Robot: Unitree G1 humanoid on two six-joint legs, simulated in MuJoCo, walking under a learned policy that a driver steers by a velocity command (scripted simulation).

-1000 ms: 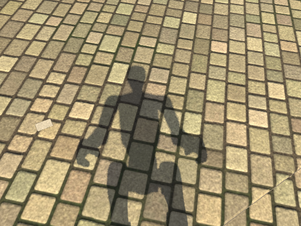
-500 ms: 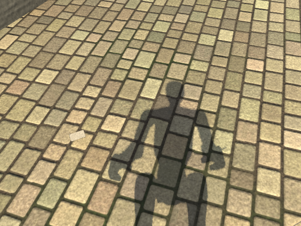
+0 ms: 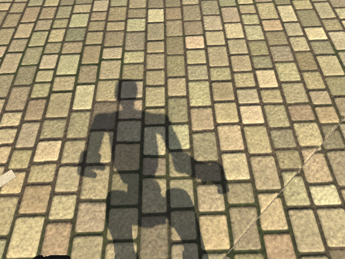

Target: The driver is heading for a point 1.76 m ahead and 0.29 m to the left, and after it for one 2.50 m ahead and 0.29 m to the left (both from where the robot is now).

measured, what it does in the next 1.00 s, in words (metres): climbs, turning left: left foot 0.04 m higher, then right foot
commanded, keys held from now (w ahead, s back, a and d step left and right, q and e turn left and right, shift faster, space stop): no key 0.04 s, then w+q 0.80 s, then w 0.10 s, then w+e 0.06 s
